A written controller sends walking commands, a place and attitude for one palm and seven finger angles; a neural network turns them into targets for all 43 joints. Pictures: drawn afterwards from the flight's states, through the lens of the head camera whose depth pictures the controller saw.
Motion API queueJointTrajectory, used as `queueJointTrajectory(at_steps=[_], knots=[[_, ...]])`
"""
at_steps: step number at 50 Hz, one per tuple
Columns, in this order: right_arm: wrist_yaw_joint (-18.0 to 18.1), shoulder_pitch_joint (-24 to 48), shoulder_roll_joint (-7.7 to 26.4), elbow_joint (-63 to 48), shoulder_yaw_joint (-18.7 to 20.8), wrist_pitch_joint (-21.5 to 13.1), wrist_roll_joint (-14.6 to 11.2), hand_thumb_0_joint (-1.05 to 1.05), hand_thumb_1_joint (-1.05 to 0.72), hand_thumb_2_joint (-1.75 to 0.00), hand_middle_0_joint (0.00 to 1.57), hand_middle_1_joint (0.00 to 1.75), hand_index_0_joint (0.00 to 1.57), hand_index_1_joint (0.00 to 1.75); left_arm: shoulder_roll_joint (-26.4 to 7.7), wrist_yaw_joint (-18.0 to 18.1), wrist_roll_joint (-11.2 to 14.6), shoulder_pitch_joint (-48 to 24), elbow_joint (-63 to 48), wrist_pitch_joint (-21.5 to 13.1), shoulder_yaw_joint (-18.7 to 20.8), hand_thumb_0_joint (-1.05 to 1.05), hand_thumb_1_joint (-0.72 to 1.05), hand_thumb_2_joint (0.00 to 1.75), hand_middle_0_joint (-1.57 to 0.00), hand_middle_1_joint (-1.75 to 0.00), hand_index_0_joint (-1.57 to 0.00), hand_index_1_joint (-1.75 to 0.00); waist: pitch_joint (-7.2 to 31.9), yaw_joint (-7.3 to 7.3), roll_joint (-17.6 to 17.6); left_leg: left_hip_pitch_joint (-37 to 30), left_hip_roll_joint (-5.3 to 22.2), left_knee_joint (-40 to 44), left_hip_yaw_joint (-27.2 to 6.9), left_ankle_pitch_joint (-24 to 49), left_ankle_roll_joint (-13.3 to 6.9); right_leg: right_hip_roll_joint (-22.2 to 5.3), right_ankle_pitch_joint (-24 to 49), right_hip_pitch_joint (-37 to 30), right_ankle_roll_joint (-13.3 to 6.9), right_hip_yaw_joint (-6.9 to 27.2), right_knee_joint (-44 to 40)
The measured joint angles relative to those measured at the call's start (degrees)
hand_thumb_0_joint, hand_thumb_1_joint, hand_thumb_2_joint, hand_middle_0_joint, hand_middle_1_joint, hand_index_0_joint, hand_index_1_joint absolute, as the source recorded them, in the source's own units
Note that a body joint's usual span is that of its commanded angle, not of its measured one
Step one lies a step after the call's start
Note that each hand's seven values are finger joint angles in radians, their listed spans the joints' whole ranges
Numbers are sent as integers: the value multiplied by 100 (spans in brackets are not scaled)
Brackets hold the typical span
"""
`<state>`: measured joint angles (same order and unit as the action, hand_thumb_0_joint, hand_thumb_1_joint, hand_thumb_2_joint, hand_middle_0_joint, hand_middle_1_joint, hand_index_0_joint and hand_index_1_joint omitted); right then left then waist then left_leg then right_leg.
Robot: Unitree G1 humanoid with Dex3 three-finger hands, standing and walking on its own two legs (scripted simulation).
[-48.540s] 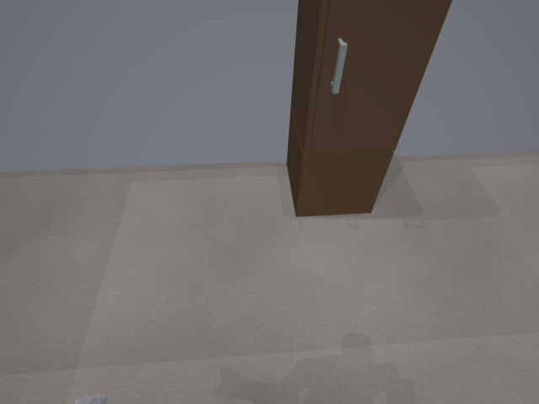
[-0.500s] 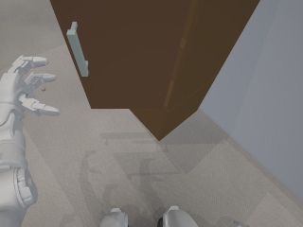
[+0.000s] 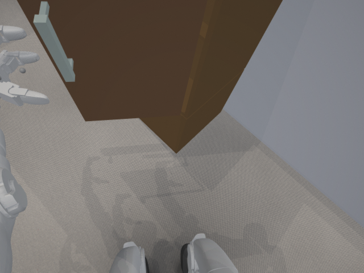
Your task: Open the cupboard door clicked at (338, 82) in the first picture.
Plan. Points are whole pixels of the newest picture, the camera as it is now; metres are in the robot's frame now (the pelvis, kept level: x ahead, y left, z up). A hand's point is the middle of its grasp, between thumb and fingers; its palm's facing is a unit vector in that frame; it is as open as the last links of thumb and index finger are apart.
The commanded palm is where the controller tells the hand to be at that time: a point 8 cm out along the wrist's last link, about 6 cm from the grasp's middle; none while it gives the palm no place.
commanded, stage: move the hooked fingers beside the handle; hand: left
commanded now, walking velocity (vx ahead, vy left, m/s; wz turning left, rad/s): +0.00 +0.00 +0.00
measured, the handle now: (58, 46) +0.57 +0.21 +0.08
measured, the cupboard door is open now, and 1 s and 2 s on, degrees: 52 52 52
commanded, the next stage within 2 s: slide the fingers in behind the handle in 0.90 s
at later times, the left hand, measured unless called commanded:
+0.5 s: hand (18, 66) +0.52 +0.28 +0.07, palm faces +0.05 -1.00 -0.01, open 14.0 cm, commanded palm +0.50 +0.31 +0.08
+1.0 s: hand (12, 74) +0.50 +0.28 +0.08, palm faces +0.05 -1.00 +0.00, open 14.0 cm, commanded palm +0.49 +0.31 +0.07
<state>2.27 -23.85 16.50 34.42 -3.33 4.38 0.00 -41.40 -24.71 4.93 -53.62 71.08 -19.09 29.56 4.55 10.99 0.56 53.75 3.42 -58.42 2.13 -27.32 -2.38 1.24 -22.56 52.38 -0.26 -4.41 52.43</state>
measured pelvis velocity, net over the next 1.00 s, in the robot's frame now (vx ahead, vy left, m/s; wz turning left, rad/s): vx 0.00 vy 0.01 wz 0.00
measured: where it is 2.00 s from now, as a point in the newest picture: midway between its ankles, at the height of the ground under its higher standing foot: outside the picture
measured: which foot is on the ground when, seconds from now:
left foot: down 0.00-1.00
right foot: down 0.00-1.00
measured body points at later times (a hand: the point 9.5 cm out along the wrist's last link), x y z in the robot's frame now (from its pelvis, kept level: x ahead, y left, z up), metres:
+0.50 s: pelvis +0.01 +0.00 +0.00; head +0.17 +0.04 +0.42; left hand +0.51 +0.33 +0.08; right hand -0.01 -0.27 -0.09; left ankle +0.00 +0.09 -0.67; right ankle +0.02 -0.12 -0.67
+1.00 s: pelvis +0.00 +0.01 +0.00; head +0.14 +0.05 +0.43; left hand +0.49 +0.33 +0.08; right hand +0.00 -0.26 -0.10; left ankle +0.00 +0.09 -0.67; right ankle +0.02 -0.12 -0.67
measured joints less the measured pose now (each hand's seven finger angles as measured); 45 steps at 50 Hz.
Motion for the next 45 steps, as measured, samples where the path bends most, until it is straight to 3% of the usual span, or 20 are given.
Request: queueJointTrajectory(at_steps=[10,22,34,45], knots=[[-35,-68,-20,-59,-51,115,38,0,-90,-90,21,30,21,30,-345,-80,-56,-357,159,47,40,-1,-50,30,-30,-120,-30,-120,-18,97,38,192,36,-58,-24,-44,-2,38,-4,160,7,-16,-13],[-100,-68,-42,-94,3,187,60,0,-90,-90,21,30,21,30,-110,1,-57,44,-162,-3,183,-1,-50,30,-30,-120,-30,-120,17,48,20,124,52,-31,-25,-87,-8,61,-20,79,20,-10,-80],[-76,76,-25,-118,-14,185,25,0,-90,-90,21,30,21,30,-134,-94,52,25,-54,4,-3,-1,-50,30,-30,-120,-30,-120,39,-10,4,59,29,-44,-71,-93,-20,45,-28,-19,30,-51,-95],[-106,96,-53,-83,-2,205,29,0,-90,-90,21,30,21,30,87,-90,126,169,-246,-64,-33,-1,-50,30,-30,-120,-30,-120,68,-78,10,40,17,-76,-71,-78,-32,33,-11,-44,41,-48,-69]])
